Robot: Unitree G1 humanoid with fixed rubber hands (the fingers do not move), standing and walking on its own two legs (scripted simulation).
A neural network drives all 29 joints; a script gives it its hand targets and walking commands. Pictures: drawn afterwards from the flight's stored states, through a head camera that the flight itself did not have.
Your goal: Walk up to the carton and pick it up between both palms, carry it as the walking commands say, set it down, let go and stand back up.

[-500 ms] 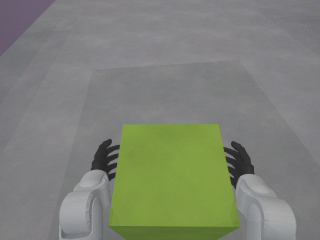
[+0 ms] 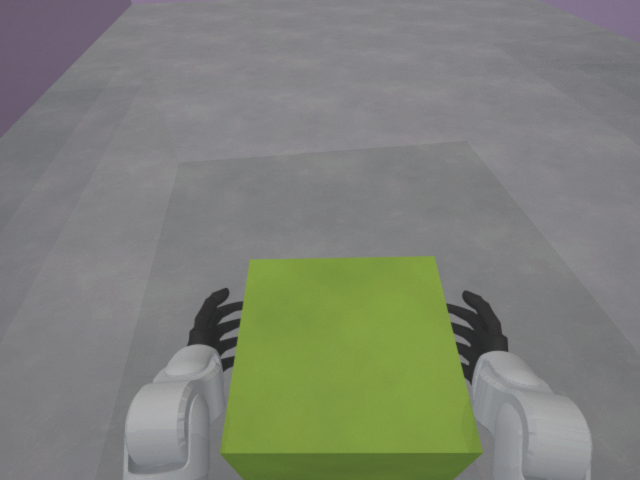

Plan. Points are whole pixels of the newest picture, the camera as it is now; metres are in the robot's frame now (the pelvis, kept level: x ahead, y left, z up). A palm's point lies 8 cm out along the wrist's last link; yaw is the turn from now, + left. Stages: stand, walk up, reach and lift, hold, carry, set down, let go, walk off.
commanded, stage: carry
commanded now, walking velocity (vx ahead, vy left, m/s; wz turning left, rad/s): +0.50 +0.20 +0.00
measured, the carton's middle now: (343, 387) +0.23 -0.01 +0.03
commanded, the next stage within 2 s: none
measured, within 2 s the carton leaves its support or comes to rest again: neither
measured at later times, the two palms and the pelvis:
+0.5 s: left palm (157, 231) +0.46 +0.28 +0.07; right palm (346, 237) +0.46 -0.02 +0.07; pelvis +0.23 +0.14 -0.03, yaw +2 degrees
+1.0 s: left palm (140, 137) +0.78 +0.43 +0.06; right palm (273, 139) +0.76 +0.13 +0.07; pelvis +0.53 +0.29 -0.01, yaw -2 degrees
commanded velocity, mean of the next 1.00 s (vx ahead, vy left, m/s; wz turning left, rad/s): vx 0.50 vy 0.20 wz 0.00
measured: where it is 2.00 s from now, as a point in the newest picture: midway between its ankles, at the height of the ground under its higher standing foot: (211, 266)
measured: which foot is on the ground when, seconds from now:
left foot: up 0.00-0.10, down 0.12-0.52, up 0.54-0.74, down 0.76-1.00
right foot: down 0.00-0.14, up 0.16-0.46, down 0.48-0.78, up 0.80-1.00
